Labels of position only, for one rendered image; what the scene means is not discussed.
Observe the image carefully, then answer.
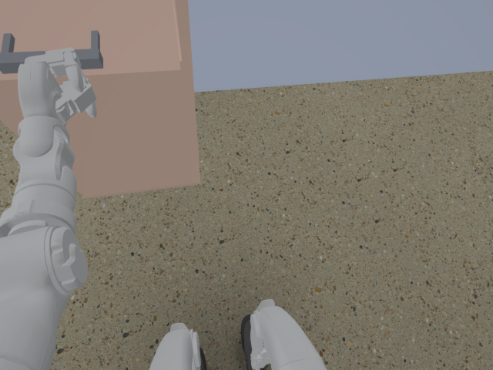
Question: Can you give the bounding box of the drawer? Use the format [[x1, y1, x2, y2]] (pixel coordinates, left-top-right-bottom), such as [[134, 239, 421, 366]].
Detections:
[[0, 0, 181, 80]]

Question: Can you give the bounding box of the cabinet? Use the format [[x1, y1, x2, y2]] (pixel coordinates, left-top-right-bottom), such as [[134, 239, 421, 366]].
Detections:
[[0, 0, 200, 199]]

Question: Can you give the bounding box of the robot left upper arm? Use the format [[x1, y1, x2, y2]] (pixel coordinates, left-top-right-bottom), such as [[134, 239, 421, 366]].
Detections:
[[0, 226, 88, 370]]

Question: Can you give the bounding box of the right robot foot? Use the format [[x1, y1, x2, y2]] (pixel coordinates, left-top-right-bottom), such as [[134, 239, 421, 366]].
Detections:
[[241, 314, 266, 370]]

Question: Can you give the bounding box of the left robot forearm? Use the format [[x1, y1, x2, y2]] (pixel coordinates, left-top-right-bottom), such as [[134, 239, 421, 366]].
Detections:
[[0, 116, 77, 238]]

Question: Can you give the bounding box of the handle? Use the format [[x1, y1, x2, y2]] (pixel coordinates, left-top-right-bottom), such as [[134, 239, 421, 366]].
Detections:
[[0, 30, 103, 74]]

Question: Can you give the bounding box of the left robot hand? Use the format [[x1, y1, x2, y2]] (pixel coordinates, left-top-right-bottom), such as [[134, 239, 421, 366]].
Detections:
[[18, 47, 97, 127]]

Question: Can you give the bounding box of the robot right shin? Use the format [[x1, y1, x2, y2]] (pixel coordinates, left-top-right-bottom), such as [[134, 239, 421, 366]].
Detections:
[[250, 299, 275, 370]]

